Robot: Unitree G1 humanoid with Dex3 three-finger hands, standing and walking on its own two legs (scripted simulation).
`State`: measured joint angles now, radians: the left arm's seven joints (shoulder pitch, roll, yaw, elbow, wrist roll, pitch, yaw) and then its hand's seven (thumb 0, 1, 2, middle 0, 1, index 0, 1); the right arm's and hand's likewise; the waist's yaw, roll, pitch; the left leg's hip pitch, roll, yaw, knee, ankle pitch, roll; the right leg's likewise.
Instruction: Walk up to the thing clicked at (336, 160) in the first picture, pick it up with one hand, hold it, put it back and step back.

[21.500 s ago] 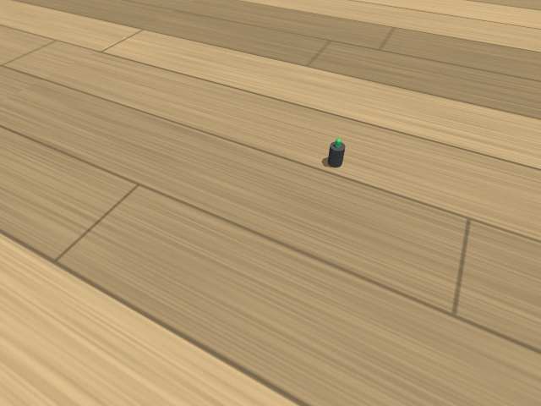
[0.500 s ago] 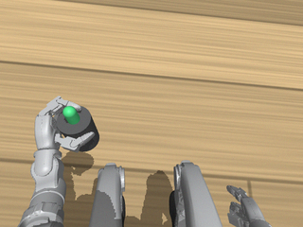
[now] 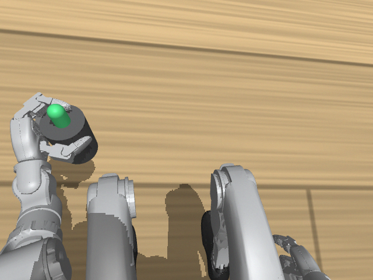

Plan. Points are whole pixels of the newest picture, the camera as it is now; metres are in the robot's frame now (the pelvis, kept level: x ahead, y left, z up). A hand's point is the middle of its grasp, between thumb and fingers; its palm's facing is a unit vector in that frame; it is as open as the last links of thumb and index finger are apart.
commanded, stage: crouch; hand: left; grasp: from the side
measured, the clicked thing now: (68, 130) +0.43 +0.22 -0.08
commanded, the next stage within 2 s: lower in 0.56 s
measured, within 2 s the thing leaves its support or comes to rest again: neither
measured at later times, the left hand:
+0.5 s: hand (72, 136) +0.43 +0.23 -0.13, palm faces +0.16 -0.99 -0.04, open 9.3 cm
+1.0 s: hand (81, 141) +0.44 +0.23 -0.19, palm faces +0.17 -0.99 -0.02, open 9.3 cm
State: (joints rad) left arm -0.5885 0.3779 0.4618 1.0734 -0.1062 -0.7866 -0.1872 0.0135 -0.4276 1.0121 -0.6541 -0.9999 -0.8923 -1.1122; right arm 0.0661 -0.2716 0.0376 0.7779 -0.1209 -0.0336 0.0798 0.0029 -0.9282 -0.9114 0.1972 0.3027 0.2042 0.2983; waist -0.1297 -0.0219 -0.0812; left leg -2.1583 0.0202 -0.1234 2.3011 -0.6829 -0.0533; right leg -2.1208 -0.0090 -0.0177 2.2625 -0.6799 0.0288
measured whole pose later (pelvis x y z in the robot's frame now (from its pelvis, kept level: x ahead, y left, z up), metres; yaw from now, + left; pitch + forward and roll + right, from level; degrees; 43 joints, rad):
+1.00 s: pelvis +0.00 +0.01 -0.07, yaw -6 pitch +21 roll -10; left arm -0.60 0.57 0.53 1.21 -0.10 -0.91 -0.14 0.01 -0.43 1.02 -0.66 -0.99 -0.90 -1.10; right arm -0.07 -0.33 0.26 0.70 -0.24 0.02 0.13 0.00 -0.93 -0.91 0.20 0.30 0.21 0.30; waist -0.21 -0.13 0.15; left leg -2.25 0.00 -0.27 2.57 -0.70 -0.07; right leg -2.17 0.03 -0.11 2.43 -0.66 0.06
